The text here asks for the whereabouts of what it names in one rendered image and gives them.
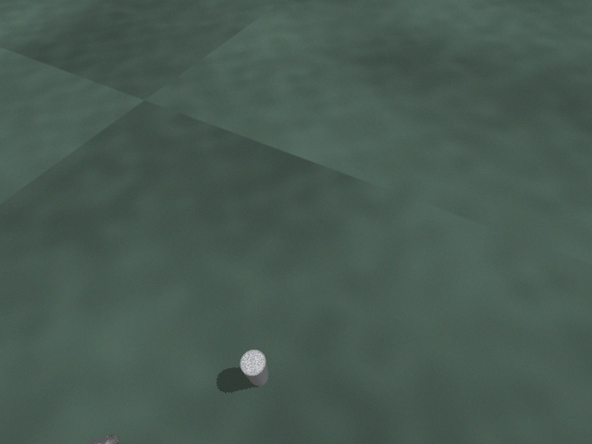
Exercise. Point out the cup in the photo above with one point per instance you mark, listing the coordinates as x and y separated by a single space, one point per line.
253 365

